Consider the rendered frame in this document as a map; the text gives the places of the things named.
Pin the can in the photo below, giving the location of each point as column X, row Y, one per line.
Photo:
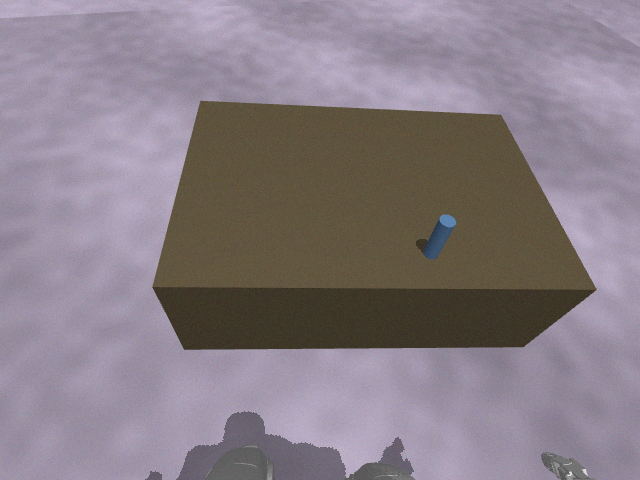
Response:
column 439, row 236

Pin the right robot hand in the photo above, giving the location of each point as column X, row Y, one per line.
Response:
column 563, row 468

